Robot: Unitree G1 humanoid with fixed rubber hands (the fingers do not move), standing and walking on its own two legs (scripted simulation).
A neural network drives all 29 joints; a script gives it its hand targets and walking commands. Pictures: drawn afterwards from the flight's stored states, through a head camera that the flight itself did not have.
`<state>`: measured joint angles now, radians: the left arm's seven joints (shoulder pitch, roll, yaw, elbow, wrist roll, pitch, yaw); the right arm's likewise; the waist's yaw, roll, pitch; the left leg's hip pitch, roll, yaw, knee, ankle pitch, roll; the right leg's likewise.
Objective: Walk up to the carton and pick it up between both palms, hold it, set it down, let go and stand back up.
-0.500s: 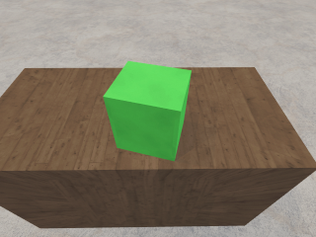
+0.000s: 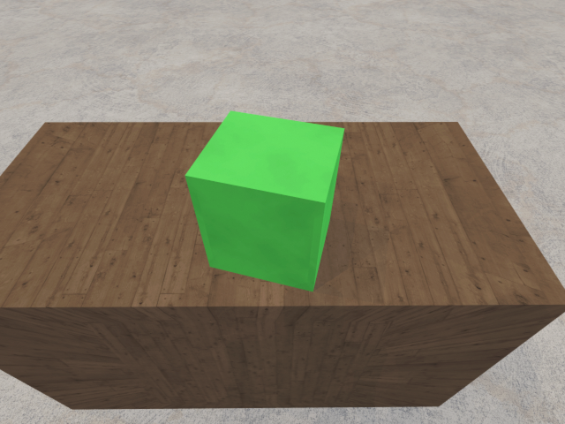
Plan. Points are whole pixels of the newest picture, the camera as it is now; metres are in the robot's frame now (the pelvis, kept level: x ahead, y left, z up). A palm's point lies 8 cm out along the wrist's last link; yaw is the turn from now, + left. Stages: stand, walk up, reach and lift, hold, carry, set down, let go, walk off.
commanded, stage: stand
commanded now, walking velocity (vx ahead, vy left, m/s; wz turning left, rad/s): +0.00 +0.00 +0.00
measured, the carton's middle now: (272, 202) +0.46 +0.04 +0.04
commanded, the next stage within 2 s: none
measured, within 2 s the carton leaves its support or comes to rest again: neither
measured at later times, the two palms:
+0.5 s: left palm out of the picture -0.03 +0.22 -0.14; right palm out of the picture -0.04 -0.22 -0.14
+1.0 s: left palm out of the picture -0.02 +0.22 -0.14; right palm out of the picture -0.04 -0.22 -0.14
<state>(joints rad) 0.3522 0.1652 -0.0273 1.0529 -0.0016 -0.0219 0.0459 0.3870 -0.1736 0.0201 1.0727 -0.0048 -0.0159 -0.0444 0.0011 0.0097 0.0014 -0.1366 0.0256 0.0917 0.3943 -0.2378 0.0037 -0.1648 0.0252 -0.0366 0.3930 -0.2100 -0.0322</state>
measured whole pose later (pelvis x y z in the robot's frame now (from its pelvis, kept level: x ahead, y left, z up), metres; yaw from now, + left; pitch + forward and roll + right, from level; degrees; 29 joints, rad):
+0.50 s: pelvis +0.00 +0.00 +0.00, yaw +0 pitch -1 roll +0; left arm 0.36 0.16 -0.03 1.08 0.00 -0.02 0.05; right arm 0.39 -0.17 0.02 1.09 0.00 -0.01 -0.05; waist 0.00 0.01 0.00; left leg -0.14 0.03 0.09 0.39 -0.24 0.00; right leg -0.17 0.02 -0.04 0.39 -0.21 -0.03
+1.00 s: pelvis +0.00 +0.00 +0.00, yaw +0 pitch -1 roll +0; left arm 0.34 0.15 -0.03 1.09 0.00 -0.02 0.05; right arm 0.38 -0.16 0.03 1.08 0.00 -0.02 -0.05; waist 0.00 0.01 0.01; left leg -0.14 0.02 0.10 0.38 -0.23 0.01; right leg -0.17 0.02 -0.03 0.38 -0.20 -0.03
